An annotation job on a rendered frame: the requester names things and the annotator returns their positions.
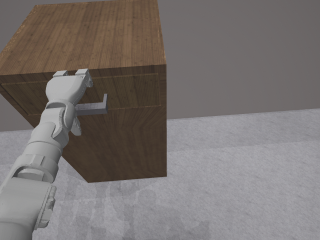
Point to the robot left hand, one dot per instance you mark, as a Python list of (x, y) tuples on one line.
[(70, 88)]

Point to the robot left forearm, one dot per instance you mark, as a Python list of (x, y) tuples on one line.
[(39, 161)]

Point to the robot left upper arm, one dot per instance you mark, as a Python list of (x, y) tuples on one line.
[(25, 205)]

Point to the drawer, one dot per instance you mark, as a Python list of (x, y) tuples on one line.
[(124, 91)]

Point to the cabinet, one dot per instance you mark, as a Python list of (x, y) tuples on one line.
[(110, 38)]

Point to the handle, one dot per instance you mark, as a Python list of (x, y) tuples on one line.
[(93, 108)]

